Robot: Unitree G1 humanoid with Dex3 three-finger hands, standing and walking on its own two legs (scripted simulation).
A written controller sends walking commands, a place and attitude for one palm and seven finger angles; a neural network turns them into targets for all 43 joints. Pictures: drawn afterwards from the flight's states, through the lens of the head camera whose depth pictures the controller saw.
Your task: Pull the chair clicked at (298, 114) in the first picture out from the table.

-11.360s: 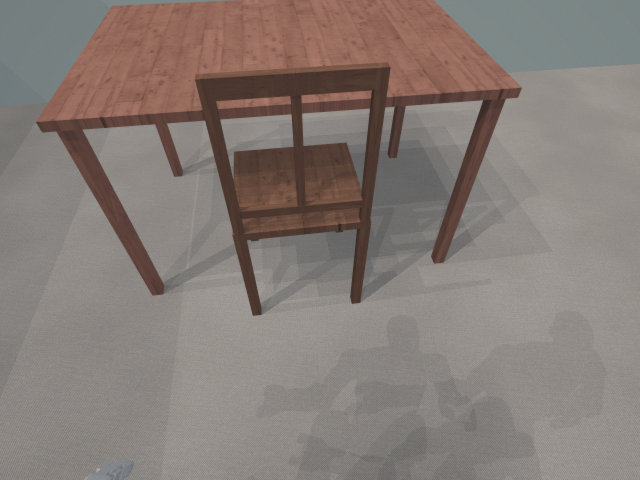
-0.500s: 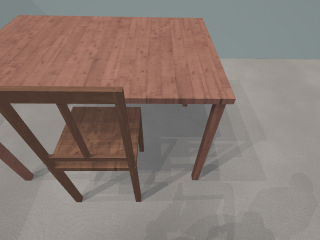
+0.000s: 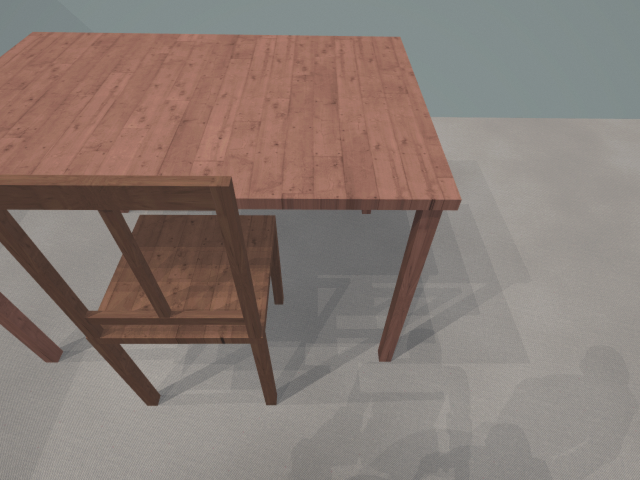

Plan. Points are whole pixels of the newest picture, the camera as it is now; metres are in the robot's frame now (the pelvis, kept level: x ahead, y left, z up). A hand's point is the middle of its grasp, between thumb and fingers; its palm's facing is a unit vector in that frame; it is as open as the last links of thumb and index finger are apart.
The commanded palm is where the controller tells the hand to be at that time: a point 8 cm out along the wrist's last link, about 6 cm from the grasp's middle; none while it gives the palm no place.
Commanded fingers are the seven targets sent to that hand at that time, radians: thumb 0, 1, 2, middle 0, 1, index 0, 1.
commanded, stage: look again from close up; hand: left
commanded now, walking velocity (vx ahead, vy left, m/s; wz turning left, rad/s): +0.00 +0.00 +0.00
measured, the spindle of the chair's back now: (140, 268) +0.47 +0.36 -0.09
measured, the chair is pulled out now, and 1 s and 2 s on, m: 0.00 0.00 0.00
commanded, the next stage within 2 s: none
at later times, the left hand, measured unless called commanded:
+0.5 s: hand out of the picture +0.00 +0.17 -0.17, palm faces +0.03 -0.98 -0.19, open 7.4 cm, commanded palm none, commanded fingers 0.00 0.90 0.90 -0.20 -0.30 -0.20 -0.30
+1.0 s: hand out of the picture -0.02 +0.17 -0.17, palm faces +0.05 -0.98 -0.19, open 7.4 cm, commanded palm none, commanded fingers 0.00 0.90 0.90 -0.20 -0.30 -0.20 -0.30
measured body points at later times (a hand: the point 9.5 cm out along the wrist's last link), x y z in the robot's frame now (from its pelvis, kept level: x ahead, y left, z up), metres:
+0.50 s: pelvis +0.00 +0.00 +0.00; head +0.01 +0.00 +0.45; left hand -0.01 +0.22 -0.16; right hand +0.02 -0.23 -0.16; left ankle +0.01 +0.12 -0.74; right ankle -0.04 -0.12 -0.74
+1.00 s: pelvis +0.00 +0.00 +0.00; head +0.00 +0.00 +0.45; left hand -0.02 +0.22 -0.16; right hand +0.02 -0.23 -0.16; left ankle +0.01 +0.12 -0.74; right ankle -0.04 -0.12 -0.74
